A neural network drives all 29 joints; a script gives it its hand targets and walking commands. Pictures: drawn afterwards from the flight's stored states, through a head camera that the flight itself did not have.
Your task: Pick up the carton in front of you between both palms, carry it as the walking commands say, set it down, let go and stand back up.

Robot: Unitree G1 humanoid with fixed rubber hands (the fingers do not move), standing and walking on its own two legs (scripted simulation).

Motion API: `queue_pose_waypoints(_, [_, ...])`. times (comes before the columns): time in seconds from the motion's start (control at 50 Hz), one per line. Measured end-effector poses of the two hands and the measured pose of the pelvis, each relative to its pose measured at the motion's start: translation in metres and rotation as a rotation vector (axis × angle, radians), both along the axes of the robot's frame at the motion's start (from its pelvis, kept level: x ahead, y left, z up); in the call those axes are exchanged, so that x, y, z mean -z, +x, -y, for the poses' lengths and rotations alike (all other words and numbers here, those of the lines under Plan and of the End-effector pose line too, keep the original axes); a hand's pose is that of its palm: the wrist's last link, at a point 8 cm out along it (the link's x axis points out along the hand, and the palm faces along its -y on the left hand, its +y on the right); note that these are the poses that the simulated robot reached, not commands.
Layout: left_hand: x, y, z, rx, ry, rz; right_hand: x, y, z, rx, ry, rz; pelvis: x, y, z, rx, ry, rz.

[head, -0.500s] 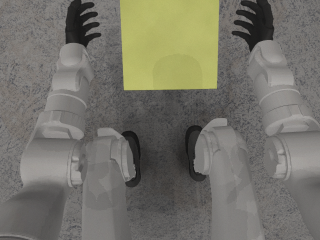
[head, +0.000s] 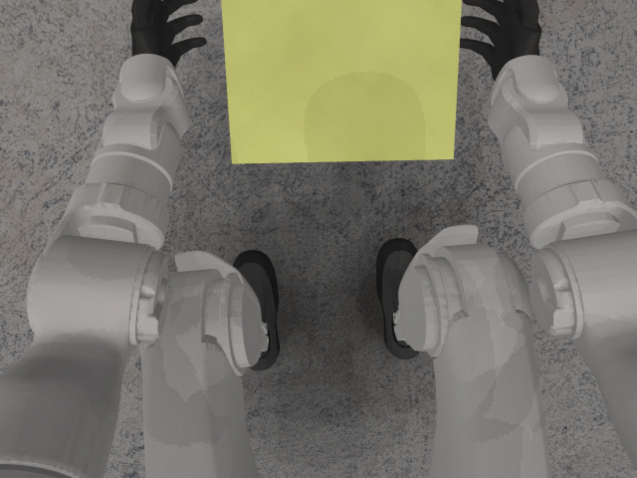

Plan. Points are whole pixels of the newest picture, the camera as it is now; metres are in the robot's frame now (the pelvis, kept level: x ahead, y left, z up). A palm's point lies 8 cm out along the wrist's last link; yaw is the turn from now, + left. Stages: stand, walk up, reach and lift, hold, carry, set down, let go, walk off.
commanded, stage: reach and lift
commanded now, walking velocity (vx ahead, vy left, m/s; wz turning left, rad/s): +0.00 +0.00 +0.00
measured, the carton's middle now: (335, 75) +0.50 -0.04 -0.25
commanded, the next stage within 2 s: none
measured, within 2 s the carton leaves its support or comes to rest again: leaves its support in 0.60 s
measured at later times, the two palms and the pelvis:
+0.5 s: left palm (189, 50) +0.52 +0.11 -0.17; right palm (487, 43) +0.50 -0.19 -0.17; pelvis -0.01 +0.00 +0.00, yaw -1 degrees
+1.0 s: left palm (118, 12) +0.49 +0.10 +0.01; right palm out of the picture +0.46 -0.20 +0.01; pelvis +0.00 +0.01 +0.08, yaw -3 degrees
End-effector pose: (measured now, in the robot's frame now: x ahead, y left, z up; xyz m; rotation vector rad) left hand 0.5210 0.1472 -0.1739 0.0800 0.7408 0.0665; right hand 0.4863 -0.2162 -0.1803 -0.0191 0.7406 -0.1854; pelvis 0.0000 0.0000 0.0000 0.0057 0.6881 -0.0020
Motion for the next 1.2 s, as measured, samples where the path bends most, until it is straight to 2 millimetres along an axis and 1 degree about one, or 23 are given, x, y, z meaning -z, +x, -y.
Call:
queue_pose_waypoints(0.16, [-0.002, -0.003, 0.010, 0.010, -0.009, -0.003, -0.005, 0.003, -0.012, -0.016, -0.001, -0.003, -0.005, -0.003, 0.000, 0.000, -0.001, -0.010])
queue_pose_waypoints(0.26, [-0.001, 0.000, 0.032, 0.038, -0.034, 0.006, -0.006, 0.010, -0.027, -0.037, 0.003, 0.004, -0.006, -0.005, -0.001, 0.000, -0.003, -0.013])
queue_pose_waypoints(0.4, [-0.001, -0.001, 0.034, 0.008, -0.029, 0.009, -0.006, 0.009, -0.029, 0.004, -0.008, 0.002, -0.007, -0.008, -0.003, 0.003, -0.006, -0.013])
queue_pose_waypoints(0.54, [-0.002, 0.000, 0.034, 0.006, -0.023, 0.001, -0.008, 0.012, -0.029, 0.005, -0.001, -0.007, 0.004, -0.012, -0.005, 0.002, -0.010, 0.026])
queue_pose_waypoints(0.6, [-0.009, 0.000, 0.033, 0.017, -0.008, 0.000, -0.012, 0.011, -0.031, -0.002, -0.004, -0.009, 0.006, -0.011, -0.005, 0.001, -0.007, 0.044])
queue_pose_waypoints(0.64, [-0.022, -0.001, 0.031, 0.016, -0.008, 0.015, -0.022, 0.008, -0.032, -0.002, 0.002, 0.006, 0.004, -0.010, -0.005, 0.004, -0.004, 0.056])
queue_pose_waypoints(0.68, [-0.038, -0.007, 0.031, 0.004, -0.019, 0.034, -0.038, 0.004, -0.033, 0.005, 0.013, 0.027, -0.001, -0.009, -0.005, 0.009, 0.000, 0.068])
queue_pose_waypoints(0.72, [-0.058, -0.014, 0.030, -0.008, -0.030, 0.047, -0.059, -0.002, -0.032, 0.016, 0.026, 0.041, -0.008, -0.007, -0.005, 0.015, 0.003, 0.074])
queue_pose_waypoints(0.8, [-0.103, -0.024, 0.035, -0.022, -0.055, 0.060, -0.108, -0.012, -0.028, 0.040, 0.036, 0.056, -0.027, -0.005, -0.006, 0.024, 0.003, 0.066])
queue_pose_waypoints(0.86, [-0.134, -0.026, 0.039, -0.020, -0.070, 0.059, -0.141, -0.017, -0.025, 0.050, 0.046, 0.058, -0.042, -0.003, -0.007, 0.036, -0.001, 0.047])
queue_pose_waypoints(0.92, [-0.161, -0.026, 0.045, 0.001, -0.081, 0.056, -0.167, -0.022, -0.021, 0.066, 0.041, 0.055, -0.057, -0.002, -0.009, 0.047, -0.003, 0.027])
queue_pose_waypoints(0.98, [-0.182, -0.027, 0.050, 0.009, -0.076, 0.060, -0.187, -0.027, -0.017, 0.078, 0.038, 0.058, -0.072, -0.001, -0.011, 0.054, -0.004, 0.010])
queue_pose_waypoints(1.06, [-0.203, -0.031, 0.051, 0.006, -0.077, 0.062, -0.207, -0.033, -0.015, 0.087, 0.040, 0.060, -0.091, 0.002, -0.012, 0.058, -0.002, -0.007])
queue_pose_waypoints(1.2, [-0.238, -0.041, 0.043, -0.015, -0.081, 0.072, -0.241, -0.038, -0.023, 0.078, 0.052, 0.070, -0.124, 0.012, -0.011, 0.064, 0.003, -0.006])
